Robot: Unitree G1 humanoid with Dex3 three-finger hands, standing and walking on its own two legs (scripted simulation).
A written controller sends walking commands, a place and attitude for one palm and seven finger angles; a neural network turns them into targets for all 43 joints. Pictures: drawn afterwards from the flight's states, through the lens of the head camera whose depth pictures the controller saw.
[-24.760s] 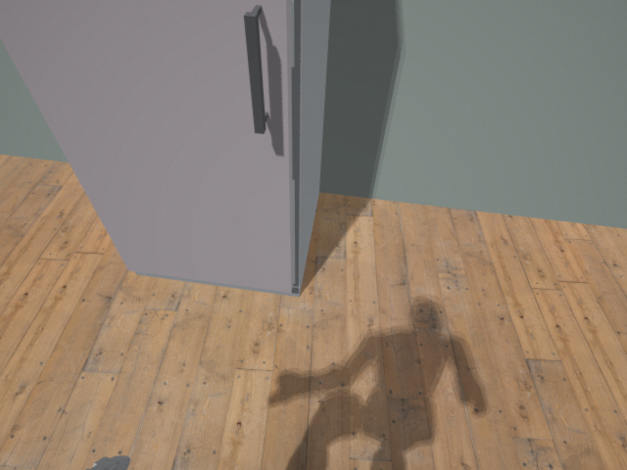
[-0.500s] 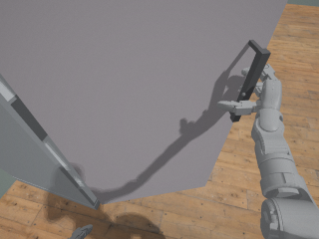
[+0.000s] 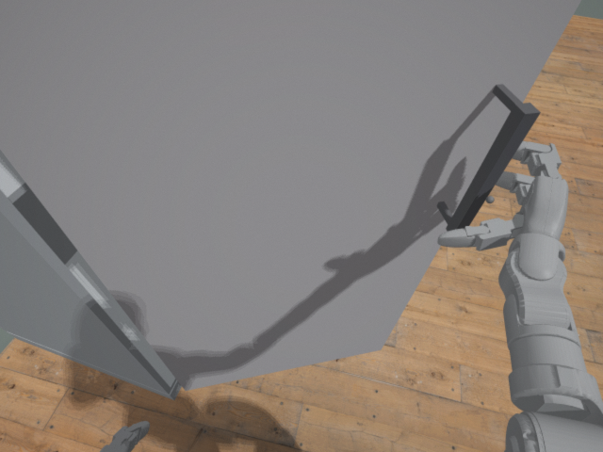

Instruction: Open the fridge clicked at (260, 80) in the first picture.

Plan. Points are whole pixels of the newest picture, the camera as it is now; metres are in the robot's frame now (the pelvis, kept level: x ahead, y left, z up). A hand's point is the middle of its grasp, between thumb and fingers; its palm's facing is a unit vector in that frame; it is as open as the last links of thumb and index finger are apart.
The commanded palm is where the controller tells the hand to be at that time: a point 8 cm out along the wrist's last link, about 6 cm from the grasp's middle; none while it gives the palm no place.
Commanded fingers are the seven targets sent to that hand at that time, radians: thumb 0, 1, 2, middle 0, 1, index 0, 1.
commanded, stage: slip the hand off the handle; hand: right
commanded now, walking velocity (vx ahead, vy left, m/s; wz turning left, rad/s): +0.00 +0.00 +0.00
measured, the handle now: (476, 170) +0.48 -0.19 +0.14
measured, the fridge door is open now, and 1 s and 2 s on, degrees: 60 59 59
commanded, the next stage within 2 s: draw the hand back to the body in 1.10 s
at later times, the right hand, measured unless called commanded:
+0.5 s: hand (542, 207) +0.42 -0.26 +0.14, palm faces +0.32 +0.93 -0.20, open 14.7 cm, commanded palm +0.36 -0.30 +0.14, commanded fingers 0.00 0.55 -0.20 0.25 1.15 0.25 1.15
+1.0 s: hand (572, 271) +0.33 -0.27 +0.13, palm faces +0.32 +0.93 -0.19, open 14.7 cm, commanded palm +0.28 -0.30 +0.14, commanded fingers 0.00 0.55 -0.20 0.25 1.15 0.25 1.15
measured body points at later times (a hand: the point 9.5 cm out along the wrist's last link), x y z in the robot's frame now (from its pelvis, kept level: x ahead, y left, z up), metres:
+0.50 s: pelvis -0.01 +0.01 -0.01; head +0.04 +0.02 +0.44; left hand +0.06 +0.28 -0.14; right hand +0.39 -0.31 +0.15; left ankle +0.00 +0.12 -0.73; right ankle +0.00 -0.13 -0.73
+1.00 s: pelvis +0.00 -0.02 +0.00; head +0.00 -0.01 +0.45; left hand +0.16 +0.22 -0.10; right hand +0.30 -0.32 +0.14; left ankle +0.00 +0.12 -0.73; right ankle +0.00 -0.13 -0.73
